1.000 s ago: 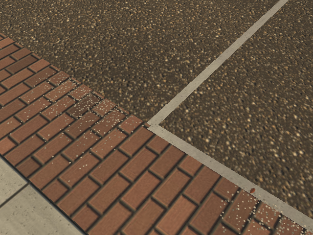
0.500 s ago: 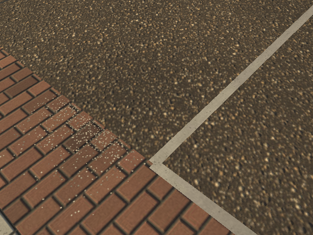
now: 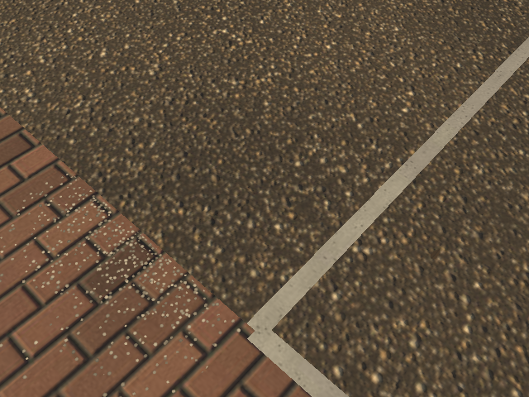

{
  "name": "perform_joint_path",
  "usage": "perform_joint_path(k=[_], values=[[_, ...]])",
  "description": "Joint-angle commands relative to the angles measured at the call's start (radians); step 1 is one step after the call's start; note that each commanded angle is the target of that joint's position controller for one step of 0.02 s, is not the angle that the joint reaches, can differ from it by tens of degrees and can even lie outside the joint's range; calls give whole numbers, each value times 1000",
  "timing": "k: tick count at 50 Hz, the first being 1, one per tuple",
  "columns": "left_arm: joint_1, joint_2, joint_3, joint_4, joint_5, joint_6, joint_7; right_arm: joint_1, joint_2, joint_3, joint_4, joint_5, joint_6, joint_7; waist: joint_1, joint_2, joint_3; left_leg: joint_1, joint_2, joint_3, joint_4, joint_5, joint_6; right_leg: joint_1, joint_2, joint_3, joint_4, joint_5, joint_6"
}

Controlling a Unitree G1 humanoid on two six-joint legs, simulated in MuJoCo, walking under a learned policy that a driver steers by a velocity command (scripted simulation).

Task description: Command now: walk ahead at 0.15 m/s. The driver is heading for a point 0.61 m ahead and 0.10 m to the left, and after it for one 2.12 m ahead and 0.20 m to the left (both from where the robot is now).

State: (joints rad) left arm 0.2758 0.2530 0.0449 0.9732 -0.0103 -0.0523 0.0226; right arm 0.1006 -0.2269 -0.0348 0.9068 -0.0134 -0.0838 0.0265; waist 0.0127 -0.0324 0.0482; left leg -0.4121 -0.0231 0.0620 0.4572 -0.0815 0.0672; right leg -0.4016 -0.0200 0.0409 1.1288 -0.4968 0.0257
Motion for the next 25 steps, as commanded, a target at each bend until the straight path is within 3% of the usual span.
perform_joint_path(k=[1, 4, 7, 10, 11, 12, 13, 14, 15, 19, 25], values=[[133, 22, 13, -13, 7, 31, 20, -16, -86, -12, -25, -21, -7, -4, 47, 129, -164, 98, 246, -191, -181, 453, 181, 57, -71, 15, -122, 71, 9], [93, 19, 10, -19, 13, 49, 32, -16, -114, -18, -9, -20, -2, -18, 39, 142, -180, 73, 233, -157, -201, 340, 182, 124, -63, -3, -318, 133, 10], [41, 46, 19, -22, 13, 69, 32, -9, -129, -19, 4, -6, 19, -31, 20, 139, -156, 40, 231, -189, -254, -79, 160, 171, -57, -13, -426, 228, 2], [15, 40, 21, -12, 28, 67, 28, -8, -100, -8, 20, 9, 37, -39, 32, 120, -73, -19, 186, -194, -255, -384, 91, 240, -37, -41, -603, 301, -27], [15, 46, 21, -11, 35, 65, 28, 23, -83, -3, 35, 10, 40, -40, 29, 95, -50, -20, 165, -193, -242, -435, 53, 251, -61, -16, -670, 334, -42], [20, 67, 21, -13, 37, 60, 29, 39, -82, -2, 40, 9, 41, -40, 12, 59, -25, -17, 134, -176, -194, -416, 22, 240, -101, 22, -715, 342, -63], [-1, 135, 39, 6, 19, 57, 28, 92, -85, -10, 44, 11, 47, -44, -47, -70, 1, 24, 64, -102, -180, -357, -2, 147, -86, 18, -713, 200, -83], [-9, 85, 33, 10, 15, 48, 23, 71, -95, -10, 49, 3, 52, -51, -24, -72, 8, 116, 50, -73, -127, -291, -16, 60, -72, 20, -756, 106, -75], [-18, 54, 25, 17, 22, 40, 21, 67, -90, -12, 48, 5, 56, -54, -32, -80, -1, 162, 50, -67, -101, -246, -13, 33, -71, 22, -780, 91, -59], [-30, 44, 23, 31, 17, 16, 19, 76, -72, -10, 72, 2, 62, -55, -30, -42, -41, 198, 54, -59, -62, -120, -1, 93, -59, 8, -752, 252, -35], [3, 44, 19, 61, 13, 19, 21, 67, -71, -11, 98, 11, 65, -51, -13, 12, -70, 219, 58, -55, -32, 9, -4, 158, -46, -11, -708, 389, -43]])
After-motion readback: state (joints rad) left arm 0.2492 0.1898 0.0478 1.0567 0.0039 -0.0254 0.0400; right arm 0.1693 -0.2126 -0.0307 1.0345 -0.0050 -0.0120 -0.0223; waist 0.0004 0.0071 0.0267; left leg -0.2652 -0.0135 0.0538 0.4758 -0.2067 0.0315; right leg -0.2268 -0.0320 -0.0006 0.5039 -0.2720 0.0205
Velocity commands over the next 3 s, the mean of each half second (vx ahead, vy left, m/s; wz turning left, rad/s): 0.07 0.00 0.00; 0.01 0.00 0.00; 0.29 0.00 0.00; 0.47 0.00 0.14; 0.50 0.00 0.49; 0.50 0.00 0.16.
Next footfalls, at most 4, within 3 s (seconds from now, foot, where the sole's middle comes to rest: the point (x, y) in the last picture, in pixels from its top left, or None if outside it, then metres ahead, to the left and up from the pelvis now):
0.22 right None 0.11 -0.15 -0.77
1.76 left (236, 365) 0.52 0.08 -0.77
2.24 right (309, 264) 0.82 -0.11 -0.77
2.76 left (192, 214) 0.97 0.23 -0.77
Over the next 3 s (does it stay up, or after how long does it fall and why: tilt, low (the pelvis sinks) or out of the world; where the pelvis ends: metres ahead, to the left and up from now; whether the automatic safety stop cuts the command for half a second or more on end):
stays up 0.97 0.15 0.01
